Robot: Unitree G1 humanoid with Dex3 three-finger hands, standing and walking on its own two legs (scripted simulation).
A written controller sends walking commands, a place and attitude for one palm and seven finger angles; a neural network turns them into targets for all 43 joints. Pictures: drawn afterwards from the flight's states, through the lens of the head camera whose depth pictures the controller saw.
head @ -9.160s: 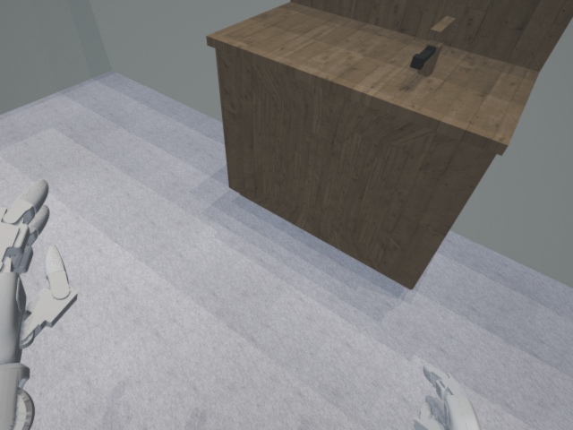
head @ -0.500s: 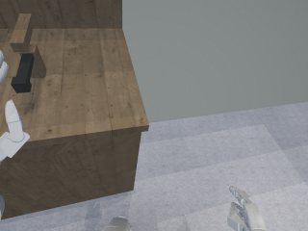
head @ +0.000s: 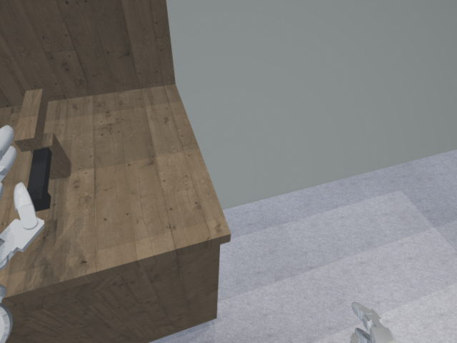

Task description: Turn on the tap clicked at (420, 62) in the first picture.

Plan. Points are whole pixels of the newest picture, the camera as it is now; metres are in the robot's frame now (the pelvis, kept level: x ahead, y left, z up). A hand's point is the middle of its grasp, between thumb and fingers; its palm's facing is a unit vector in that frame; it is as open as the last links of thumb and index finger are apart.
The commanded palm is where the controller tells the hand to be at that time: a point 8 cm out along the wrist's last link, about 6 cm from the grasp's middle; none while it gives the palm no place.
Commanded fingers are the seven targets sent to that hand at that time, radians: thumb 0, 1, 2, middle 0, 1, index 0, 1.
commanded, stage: come to a stop and stand still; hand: left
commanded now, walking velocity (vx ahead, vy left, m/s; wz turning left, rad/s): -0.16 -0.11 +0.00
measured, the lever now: (36, 199) +0.28 +0.33 +0.11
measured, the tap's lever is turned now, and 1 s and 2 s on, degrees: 0 0 0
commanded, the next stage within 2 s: look again from close up in 1.36 s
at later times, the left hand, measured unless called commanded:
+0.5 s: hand (24, 181) +0.25 +0.27 +0.21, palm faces +0.50 -0.78 -0.38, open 7.4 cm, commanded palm +0.16 +0.27 +0.19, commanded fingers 0.00 0.90 0.90 -0.20 -0.30 -0.20 -0.30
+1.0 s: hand (40, 199) +0.25 +0.27 +0.17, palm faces +0.36 -0.85 -0.40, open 7.4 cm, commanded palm +0.19 +0.31 +0.19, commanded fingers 0.00 0.90 0.90 -0.20 -0.30 -0.20 -0.30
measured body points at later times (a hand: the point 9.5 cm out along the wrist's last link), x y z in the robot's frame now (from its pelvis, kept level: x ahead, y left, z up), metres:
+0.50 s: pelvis +0.00 -0.01 +0.01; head +0.02 -0.01 +0.46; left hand +0.21 +0.31 +0.23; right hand +0.18 -0.22 -0.07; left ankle +0.04 +0.14 -0.72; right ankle +0.00 -0.11 -0.72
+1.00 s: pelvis +0.02 +0.03 +0.02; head +0.06 +0.04 +0.47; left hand +0.22 +0.32 +0.19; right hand +0.22 -0.19 -0.05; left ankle +0.04 +0.14 -0.72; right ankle +0.00 -0.11 -0.72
